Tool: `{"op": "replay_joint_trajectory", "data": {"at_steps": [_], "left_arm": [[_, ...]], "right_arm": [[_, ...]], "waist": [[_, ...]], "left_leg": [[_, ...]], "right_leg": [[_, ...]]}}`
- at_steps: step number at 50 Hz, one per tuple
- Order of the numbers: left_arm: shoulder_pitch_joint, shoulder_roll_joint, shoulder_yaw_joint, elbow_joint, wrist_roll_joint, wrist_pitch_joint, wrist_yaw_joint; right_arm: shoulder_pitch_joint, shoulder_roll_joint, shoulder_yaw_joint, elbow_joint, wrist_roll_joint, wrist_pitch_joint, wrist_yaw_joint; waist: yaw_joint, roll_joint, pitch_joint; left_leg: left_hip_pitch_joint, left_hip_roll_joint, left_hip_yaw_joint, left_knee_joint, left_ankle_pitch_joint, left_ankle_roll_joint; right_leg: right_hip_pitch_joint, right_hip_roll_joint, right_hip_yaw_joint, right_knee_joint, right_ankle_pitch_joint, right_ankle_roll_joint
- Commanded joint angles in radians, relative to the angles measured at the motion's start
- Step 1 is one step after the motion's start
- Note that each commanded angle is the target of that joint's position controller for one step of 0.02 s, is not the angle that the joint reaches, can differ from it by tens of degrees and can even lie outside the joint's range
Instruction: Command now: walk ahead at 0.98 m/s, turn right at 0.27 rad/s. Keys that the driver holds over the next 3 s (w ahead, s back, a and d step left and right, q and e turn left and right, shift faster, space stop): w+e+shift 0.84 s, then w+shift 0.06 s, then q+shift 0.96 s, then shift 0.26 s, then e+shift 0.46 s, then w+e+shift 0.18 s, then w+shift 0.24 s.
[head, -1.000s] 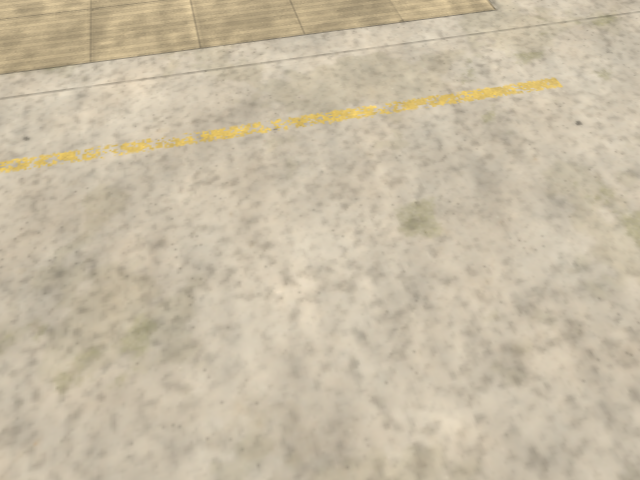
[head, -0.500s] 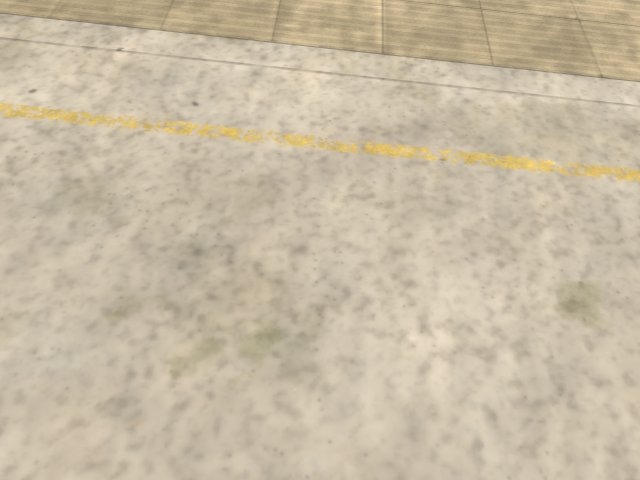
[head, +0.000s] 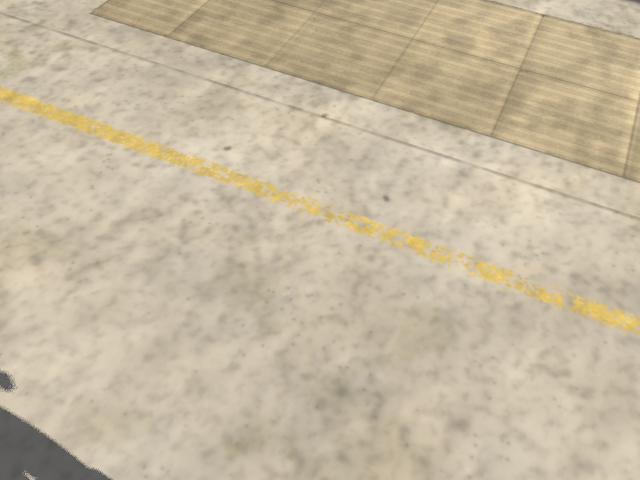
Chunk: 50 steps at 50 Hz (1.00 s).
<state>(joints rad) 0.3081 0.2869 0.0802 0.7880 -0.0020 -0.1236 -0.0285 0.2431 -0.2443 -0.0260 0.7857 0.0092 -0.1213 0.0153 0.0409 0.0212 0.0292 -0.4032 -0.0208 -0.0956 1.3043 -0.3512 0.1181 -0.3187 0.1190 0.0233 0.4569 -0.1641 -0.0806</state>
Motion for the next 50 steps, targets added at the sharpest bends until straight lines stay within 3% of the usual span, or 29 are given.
{"op": "replay_joint_trajectory", "data": {"at_steps": [1,4,6,10,12,13,14,15,16,17,18,19,20,22,25,29,31,33,34,35,36,37,38,39,40,42,44,48,50], "left_arm": [[0.035,0.015,-0.013,-0.042,-0.008,-0.008,-0.004],[0.03,0.061,-0.005,-0.046,-0.03,-0.006,0.021],[0.034,0.103,0.008,-0.058,-0.038,-0.001,0.034],[0.14,0.1,0.008,-0.05,-0.059,0.016,0.035],[0.155,0.087,0.001,-0.043,-0.047,0.027,0.031],[0.108,0.067,-0.009,-0.067,-0.026,0.029,0.025],[0.148,-0.033,-0.038,-0.094,-0.008,0.023,0.028],[0.261,-0.063,-0.061,-0.138,-0.082,0.01,0.032],[0.184,0.006,-0.047,-0.113,-0.097,0.022,0.044],[0.076,0.026,-0.044,-0.127,-0.073,0.03,0.042],[0.025,0.021,-0.041,-0.133,-0.049,0.039,0.038],[-0.011,0.01,-0.034,-0.149,-0.037,0.05,0.03],[-0.021,-0.008,-0.034,-0.166,-0.045,0.065,0.019],[-0.054,-0.033,-0.04,-0.194,-0.05,0.092,0.006],[-0.105,-0.019,-0.045,-0.234,-0.03,0.095,-0.01],[-0.272,0.016,-0.045,-0.273,-0.022,0.08,-0.044],[-0.298,0.053,-0.032,-0.287,-0.031,0.074,-0.056],[-0.203,0.123,-0.001,-0.282,-0.047,0.078,-0.056],[-0.034,0.179,0.028,-0.244,-0.05,0.086,-0.052],[0.241,0.254,0.072,-0.166,-0.046,0.097,-0.039],[0.275,0.312,0.089,-0.13,-0.051,0.115,-0.013],[0.147,0.343,0.059,-0.206,-0.013,0.086,-0.021],[0.169,0.241,0.054,-0.223,-0.01,0.073,-0.016],[0.154,0.219,0.046,-0.204,0.0,0.051,-0.019],[0.084,0.187,0.035,-0.205,-0.003,0.033,-0.024],[-0.027,0.16,0.024,-0.224,0.004,0.027,-0.014],[-0.045,0.108,0.006,-0.202,-0.011,0.029,0.002],[-0.008,0.076,-0.012,-0.136,-0.009,0.039,0.042],[0.103,0.095,-0.01,-0.083,-0.014,0.038,0.039]], "right_arm": [[-0.047,-0.029,0.004,-0.128,-0.014,-0.041,0.002],[-0.151,-0.025,0.024,-0.183,-0.034,-0.048,-0.002],[-0.24,-0.024,0.032,-0.21,-0.028,-0.054,0.009],[-0.278,-0.109,-0.011,-0.235,0.009,-0.044,-0.011],[-0.164,-0.159,-0.046,-0.223,0.017,-0.047,-0.024],[0.039,-0.198,-0.067,-0.19,0.016,-0.047,-0.032],[0.262,-0.277,-0.087,-0.157,0.005,-0.029,-0.042],[0.268,-0.32,-0.094,-0.132,-0.011,-0.023,-0.018],[0.193,-0.204,-0.075,-0.148,-0.007,-0.018,-0.017],[0.16,-0.152,-0.064,-0.131,0.001,-0.01,-0.021],[0.112,-0.126,-0.057,-0.121,-0.016,-0.002,-0.019],[0.072,-0.094,-0.05,-0.106,-0.03,0.0,-0.015],[0.039,-0.072,-0.046,-0.089,-0.032,-0.001,-0.012],[0.008,-0.051,-0.046,-0.066,-0.012,-0.007,-0.005],[-0.041,-0.107,-0.058,-0.053,-0.012,-0.014,-0.016],[0.024,-0.2,-0.073,-0.026,-0.01,-0.014,-0.028],[0.057,-0.26,-0.08,-0.02,-0.017,-0.003,-0.028],[0.073,-0.323,-0.092,-0.026,-0.02,0.022,-0.036],[0.049,-0.34,-0.097,-0.042,-0.017,0.033,-0.037],[-0.005,-0.327,-0.093,-0.073,-0.01,0.029,-0.038],[-0.019,-0.17,-0.05,-0.096,-0.019,-0.003,-0.033],[0.173,-0.094,-0.006,-0.186,0.001,-0.056,-0.013],[0.009,-0.21,-0.022,-0.204,0.023,-0.087,-0.005],[-0.08,-0.208,-0.023,-0.235,0.048,-0.087,-0.011],[-0.073,-0.188,-0.018,-0.216,0.024,-0.076,-0.024],[-0.005,-0.183,-0.028,-0.185,-0.007,-0.037,-0.023],[-0.003,-0.163,-0.027,-0.177,-0.016,-0.009,-0.024],[-0.192,-0.057,0.016,-0.224,-0.058,-0.02,-0.008],[-0.263,-0.042,0.018,-0.233,-0.043,-0.032,0.008]], "waist": [[-0.061,-0.033,-0.018],[-0.074,-0.029,0.065],[-0.048,-0.051,0.077],[-0.023,-0.083,0.044],[-0.101,-0.089,-0.033],[-0.21,-0.073,-0.161],[-0.244,0.133,-0.359],[-0.157,0.496,-0.44],[-0.174,0.31,-0.244],[-0.176,0.182,-0.118],[-0.143,0.048,-0.066],[-0.108,0.034,-0.016],[-0.074,0.071,0.012],[-0.047,0.064,0.036],[-0.014,0.028,0.075],[-0.07,-0.052,0.122],[-0.057,-0.007,0.093],[0.032,0.093,-0.001],[0.127,0.126,-0.089],[0.26,0.088,-0.196],[0.213,-0.239,-0.158],[0.003,-0.394,-0.418],[0.106,-0.187,-0.428],[0.061,-0.06,-0.201],[-0.003,0.088,-0.137],[-0.095,0.06,-0.043],[-0.111,0.027,0.013],[-0.018,-0.028,0.074],[0.067,-0.052,0.044]], "left_leg": [[-0.282,0.099,-0.052,-0.127,0.016,-0.022],[-0.19,0.114,-0.002,-0.39,0.15,-0.086],[0.056,0.061,0.04,-0.577,0.346,-0.119],[0.185,0.023,0.006,-0.744,0.368,-0.152],[0.318,0.013,0.021,-0.786,0.254,-0.116],[0.562,0.101,-0.036,-0.745,0.208,-0.074],[0.872,0.33,-0.371,-0.798,-0.104,0.01],[0.934,0.506,-0.901,-1.011,-0.442,0.124],[0.805,0.454,-0.827,-1.049,-0.518,0.1],[0.682,0.424,-0.611,-1.035,-0.319,0.072],[0.552,0.382,-0.457,-1.031,-0.114,0.054],[0.446,0.337,-0.333,-1.047,0.011,0.045],[0.372,0.317,-0.237,-1.062,0.086,0.035],[0.317,0.3,-0.084,-1.091,0.231,0.02],[0.26,0.277,0.093,-1.138,0.346,0.008],[0.305,0.239,0.268,-1.178,0.434,-0.04],[0.382,0.241,0.316,-1.102,0.858,-0.06],[0.471,0.27,0.328,-0.874,1.369,-0.064],[0.418,0.283,0.319,-0.654,1.498,-0.054],[0.208,0.246,0.301,-0.318,1.372,-0.07],[-0.129,0.016,0.286,0.2,0.157,-0.12],[-0.45,-0.061,-0.001,0.429,-0.218,-0.118],[-0.481,0.002,-0.1,0.331,-0.074,-0.073],[-0.501,0.019,-0.064,0.232,-0.035,-0.066],[-0.42,0.073,-0.074,0.125,0.006,-0.069],[-0.261,0.112,-0.084,0.001,0.039,-0.107],[-0.217,0.145,-0.04,-0.128,0.059,-0.141],[-0.069,0.102,0.111,-0.546,0.519,-0.162],[-0.001,0.052,0.146,-0.695,0.745,-0.143]], "right_leg": [[0.19,-0.246,0.507,-0.294,-0.178,-0.229],[-0.032,-0.231,0.416,-0.318,-0.09,-0.216],[-0.212,-0.174,0.332,-0.324,-0.073,-0.173],[-0.074,-0.203,0.398,-0.227,-0.111,-0.114],[-0.004,-0.167,0.373,0.002,0.102,-0.063],[-0.117,-0.128,0.317,0.28,0.139,-0.021],[-0.322,-0.051,0.21,0.651,-0.156,0.012],[-0.551,-0.08,0.155,0.935,-0.35,0.012],[-0.657,-0.148,0.138,1.044,-0.255,0.018],[-0.679,-0.182,0.098,1.056,-0.188,0.015],[-0.618,-0.22,0.087,1.02,-0.145,0.014],[-0.577,-0.247,0.093,0.973,-0.12,0.01],[-0.54,-0.277,0.1,0.942,-0.123,0.009],[-0.542,-0.301,0.087,0.905,-0.11,0.013],[-0.537,-0.304,0.07,0.765,0.053,0.03],[-0.419,-0.246,-0.071,0.431,0.269,-0.001],[-0.298,-0.165,-0.163,0.346,0.234,-0.037],[-0.15,-0.077,-0.222,0.356,0.093,-0.072],[0.059,-0.043,-0.224,0.368,0.032,-0.103],[0.444,-0.046,-0.141,0.274,0.088,-0.159],[0.674,-0.163,0.106,0.206,0.16,-0.223],[0.905,-0.389,0.794,-0.019,-0.261,-0.46],[0.838,-0.393,0.904,-0.19,-0.544,-0.385],[0.635,-0.372,0.844,-0.247,-0.49,-0.329],[0.46,-0.346,0.757,-0.228,-0.384,-0.29],[0.169,-0.243,0.577,-0.228,-0.233,-0.273],[0.03,-0.206,0.433,-0.244,-0.136,-0.26],[-0.135,-0.079,0.112,-0.18,0.326,-0.158],[-0.077,-0.114,0.117,-0.196,0.258,-0.13]]}}
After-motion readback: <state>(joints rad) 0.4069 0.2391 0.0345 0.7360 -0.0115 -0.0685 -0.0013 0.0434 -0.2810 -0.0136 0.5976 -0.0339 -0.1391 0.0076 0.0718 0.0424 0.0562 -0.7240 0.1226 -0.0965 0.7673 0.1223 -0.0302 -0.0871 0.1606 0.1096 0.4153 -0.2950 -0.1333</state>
